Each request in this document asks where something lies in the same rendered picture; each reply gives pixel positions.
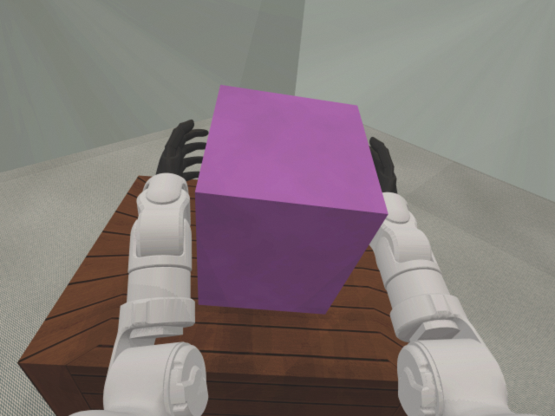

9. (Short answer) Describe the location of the carton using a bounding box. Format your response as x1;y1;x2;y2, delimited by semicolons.
195;85;388;315

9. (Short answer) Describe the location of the robot left hand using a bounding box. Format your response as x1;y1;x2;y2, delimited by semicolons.
155;120;209;181

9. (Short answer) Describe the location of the robot right hand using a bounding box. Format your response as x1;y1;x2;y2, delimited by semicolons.
369;137;397;194

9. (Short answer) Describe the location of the right robot upper arm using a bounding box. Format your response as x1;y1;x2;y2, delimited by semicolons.
397;338;539;416

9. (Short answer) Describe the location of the pedestal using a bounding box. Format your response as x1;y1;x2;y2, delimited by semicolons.
17;176;409;416

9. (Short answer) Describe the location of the left robot forearm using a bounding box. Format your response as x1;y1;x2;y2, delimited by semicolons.
103;173;195;408

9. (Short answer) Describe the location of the right robot forearm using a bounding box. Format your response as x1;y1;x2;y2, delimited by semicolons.
369;192;508;404

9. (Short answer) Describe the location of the left robot upper arm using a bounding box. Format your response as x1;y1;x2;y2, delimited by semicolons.
69;341;208;416

